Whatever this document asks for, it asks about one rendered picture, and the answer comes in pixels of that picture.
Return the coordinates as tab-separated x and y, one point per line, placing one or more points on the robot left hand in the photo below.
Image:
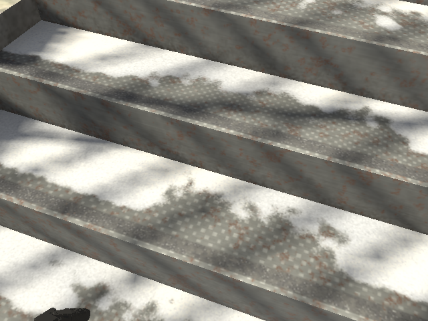
72	314

